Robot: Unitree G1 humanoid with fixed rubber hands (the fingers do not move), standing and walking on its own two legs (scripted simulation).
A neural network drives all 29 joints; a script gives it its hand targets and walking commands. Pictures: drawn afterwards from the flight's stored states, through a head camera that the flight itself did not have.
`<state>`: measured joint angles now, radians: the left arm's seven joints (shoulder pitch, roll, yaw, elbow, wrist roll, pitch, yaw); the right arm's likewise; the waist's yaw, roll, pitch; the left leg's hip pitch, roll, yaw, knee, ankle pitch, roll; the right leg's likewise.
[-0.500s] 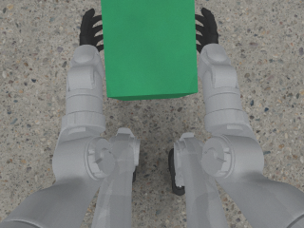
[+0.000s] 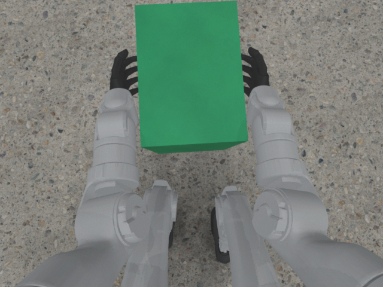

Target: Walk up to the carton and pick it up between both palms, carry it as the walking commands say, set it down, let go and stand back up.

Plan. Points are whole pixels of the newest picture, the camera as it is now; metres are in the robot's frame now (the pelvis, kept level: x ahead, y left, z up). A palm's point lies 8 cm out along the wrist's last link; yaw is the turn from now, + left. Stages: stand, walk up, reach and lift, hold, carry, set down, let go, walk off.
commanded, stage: reach and lift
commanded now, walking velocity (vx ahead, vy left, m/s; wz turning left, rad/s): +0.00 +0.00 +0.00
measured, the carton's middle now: (189, 94) +0.50 +0.03 -0.11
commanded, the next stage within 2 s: none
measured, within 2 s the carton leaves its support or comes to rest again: neither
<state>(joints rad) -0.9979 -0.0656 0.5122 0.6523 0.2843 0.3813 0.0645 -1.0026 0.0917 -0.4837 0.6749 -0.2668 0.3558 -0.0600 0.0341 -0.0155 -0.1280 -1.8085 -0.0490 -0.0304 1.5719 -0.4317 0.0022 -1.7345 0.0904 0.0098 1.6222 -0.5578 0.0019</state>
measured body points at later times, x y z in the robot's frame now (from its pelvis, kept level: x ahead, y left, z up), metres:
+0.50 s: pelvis +0.02 +0.00 +0.07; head +0.21 +0.01 +0.47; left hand +0.46 +0.17 +0.02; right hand +0.48 -0.11 +0.02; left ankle +0.11 +0.11 -0.51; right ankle +0.07 -0.11 -0.51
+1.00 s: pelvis +0.04 -0.01 +0.13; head +0.19 +0.01 +0.55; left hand +0.44 +0.16 +0.09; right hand +0.45 -0.11 +0.09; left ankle +0.11 +0.11 -0.51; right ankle +0.07 -0.11 -0.51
